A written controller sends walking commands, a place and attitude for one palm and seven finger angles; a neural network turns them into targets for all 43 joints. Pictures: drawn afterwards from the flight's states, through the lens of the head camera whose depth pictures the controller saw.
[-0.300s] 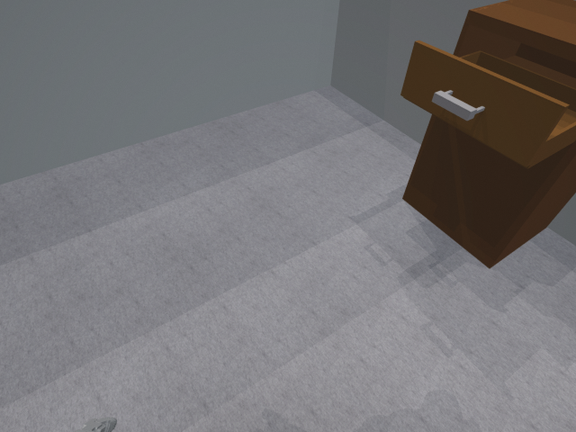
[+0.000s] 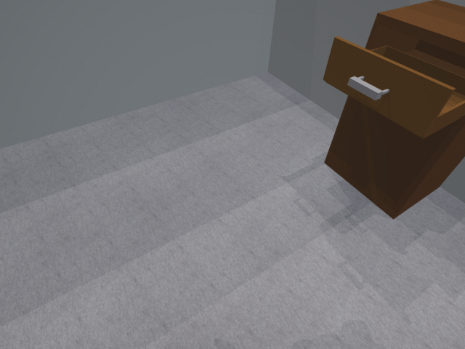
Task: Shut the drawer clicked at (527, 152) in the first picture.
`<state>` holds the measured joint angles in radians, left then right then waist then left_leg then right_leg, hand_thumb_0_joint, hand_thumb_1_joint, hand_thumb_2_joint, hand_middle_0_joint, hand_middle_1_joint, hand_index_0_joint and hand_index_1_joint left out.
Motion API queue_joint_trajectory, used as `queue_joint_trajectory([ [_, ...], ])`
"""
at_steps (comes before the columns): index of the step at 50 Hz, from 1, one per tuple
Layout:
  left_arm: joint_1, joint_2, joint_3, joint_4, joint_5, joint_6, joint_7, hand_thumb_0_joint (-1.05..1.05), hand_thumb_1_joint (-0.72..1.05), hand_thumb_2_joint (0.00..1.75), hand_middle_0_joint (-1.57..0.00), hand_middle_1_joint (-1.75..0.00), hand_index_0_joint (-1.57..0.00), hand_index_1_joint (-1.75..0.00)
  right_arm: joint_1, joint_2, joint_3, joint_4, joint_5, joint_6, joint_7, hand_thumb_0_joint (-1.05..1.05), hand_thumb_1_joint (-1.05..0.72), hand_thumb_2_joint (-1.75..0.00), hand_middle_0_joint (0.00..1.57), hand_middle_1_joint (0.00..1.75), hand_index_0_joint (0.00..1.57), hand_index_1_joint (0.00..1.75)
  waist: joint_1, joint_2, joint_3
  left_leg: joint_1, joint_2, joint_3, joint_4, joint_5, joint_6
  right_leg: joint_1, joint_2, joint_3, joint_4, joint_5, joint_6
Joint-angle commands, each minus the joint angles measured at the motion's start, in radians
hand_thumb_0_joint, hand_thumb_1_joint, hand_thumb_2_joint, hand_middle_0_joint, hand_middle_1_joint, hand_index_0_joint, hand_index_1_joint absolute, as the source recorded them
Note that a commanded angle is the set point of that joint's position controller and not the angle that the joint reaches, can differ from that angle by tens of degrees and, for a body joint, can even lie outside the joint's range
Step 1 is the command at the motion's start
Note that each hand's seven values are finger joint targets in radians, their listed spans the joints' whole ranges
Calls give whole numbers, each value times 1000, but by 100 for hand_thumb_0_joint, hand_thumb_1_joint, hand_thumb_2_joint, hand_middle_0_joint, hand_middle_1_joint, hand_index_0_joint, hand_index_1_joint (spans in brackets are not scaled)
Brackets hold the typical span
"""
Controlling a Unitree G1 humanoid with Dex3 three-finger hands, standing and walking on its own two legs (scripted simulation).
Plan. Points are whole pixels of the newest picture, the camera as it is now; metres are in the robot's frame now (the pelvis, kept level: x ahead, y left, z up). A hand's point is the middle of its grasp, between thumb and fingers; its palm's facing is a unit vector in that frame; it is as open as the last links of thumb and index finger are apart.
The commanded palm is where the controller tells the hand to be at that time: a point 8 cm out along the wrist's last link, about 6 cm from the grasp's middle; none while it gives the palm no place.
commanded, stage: stand and wait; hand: left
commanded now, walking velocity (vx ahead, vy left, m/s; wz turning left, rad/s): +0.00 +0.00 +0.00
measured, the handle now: (368, 86) +1.00 -0.44 -0.02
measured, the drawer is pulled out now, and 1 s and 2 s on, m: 0.27 0.27 0.27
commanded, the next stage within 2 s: look at it before walking up in 0.60 s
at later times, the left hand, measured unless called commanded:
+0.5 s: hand out of the picture +0.07 +0.24 -0.15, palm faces -0.02 -0.94 -0.34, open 7.4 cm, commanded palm none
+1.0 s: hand out of the picture +0.08 +0.24 -0.15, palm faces -0.03 -0.94 -0.33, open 7.4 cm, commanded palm none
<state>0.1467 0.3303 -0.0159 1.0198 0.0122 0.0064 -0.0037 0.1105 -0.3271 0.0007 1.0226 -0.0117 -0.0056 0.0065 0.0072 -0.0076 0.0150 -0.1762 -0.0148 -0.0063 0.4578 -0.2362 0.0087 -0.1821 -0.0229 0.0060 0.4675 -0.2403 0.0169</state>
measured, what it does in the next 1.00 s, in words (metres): stands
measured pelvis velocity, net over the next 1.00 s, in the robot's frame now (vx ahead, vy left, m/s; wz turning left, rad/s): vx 0.00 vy -0.01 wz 0.00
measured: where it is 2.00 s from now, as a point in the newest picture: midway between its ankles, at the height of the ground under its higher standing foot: outside the picture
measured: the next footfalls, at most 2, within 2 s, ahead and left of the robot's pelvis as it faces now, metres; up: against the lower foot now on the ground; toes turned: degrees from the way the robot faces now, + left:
none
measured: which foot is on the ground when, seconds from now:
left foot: down 0.00-1.00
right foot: down 0.00-1.00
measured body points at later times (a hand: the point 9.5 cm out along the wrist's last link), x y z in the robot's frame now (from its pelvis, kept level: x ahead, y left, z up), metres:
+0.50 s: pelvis +0.00 -0.01 +0.00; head +0.00 -0.01 +0.45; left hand +0.07 +0.29 -0.13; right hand +0.07 -0.31 -0.13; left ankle +0.01 +0.11 -0.74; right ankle +0.01 -0.13 -0.74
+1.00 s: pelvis +0.00 -0.01 +0.01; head +0.01 -0.01 +0.46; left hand +0.08 +0.29 -0.13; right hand +0.09 -0.31 -0.13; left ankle +0.01 +0.11 -0.74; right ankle +0.01 -0.13 -0.74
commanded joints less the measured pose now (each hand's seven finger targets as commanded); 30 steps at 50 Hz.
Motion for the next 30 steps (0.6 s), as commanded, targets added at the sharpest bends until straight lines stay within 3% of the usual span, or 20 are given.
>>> queue_joint_trajectory([
  [1,-56,209,51,-60,0,-29,15,0,90,90,-20,-30,-20,-30,-55,-209,-47,-55,-2,-27,-15,0,-90,-90,20,30,20,30,-10,9,-30,-11,112,-107,-107,72,32,-15,-89,98,-107,33,-48],
  [5,-50,209,52,-45,0,-29,14,0,90,90,-20,-30,-20,-30,-50,-212,-45,-37,0,-29,-15,0,-90,-90,20,30,20,30,-7,24,-39,-17,116,-115,-117,70,32,4,-87,97,-110,36,-47],
  [15,-44,215,51,-11,-1,-32,14,0,90,90,-20,-30,-20,-30,-31,-217,-42,5,2,-26,-14,0,-90,-90,20,30,20,30,-9,-5,-32,-10,117,-115,-122,65,25,-2,-95,109,-135,12,-50],
  [30,-51,218,50,2,-1,-33,16,0,90,90,-20,-30,-20,-30,-38,-219,-39,25,4,-29,-15,0,-90,-90,20,30,20,30,-5,12,-30,10,126,-113,-134,132,23,21,-97,101,-136,99,-48],
])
